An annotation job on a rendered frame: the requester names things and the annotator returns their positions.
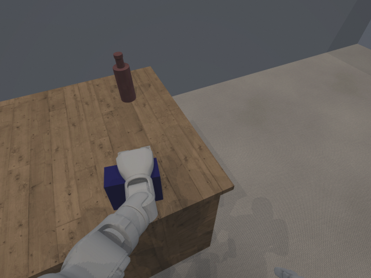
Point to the robot left forearm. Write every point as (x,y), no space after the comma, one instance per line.
(125,226)

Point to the table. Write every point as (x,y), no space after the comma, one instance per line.
(54,146)

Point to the sponge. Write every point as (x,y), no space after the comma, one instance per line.
(114,185)

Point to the robot left hand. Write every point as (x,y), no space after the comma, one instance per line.
(134,162)

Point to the robot left upper arm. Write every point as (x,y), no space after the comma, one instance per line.
(97,257)

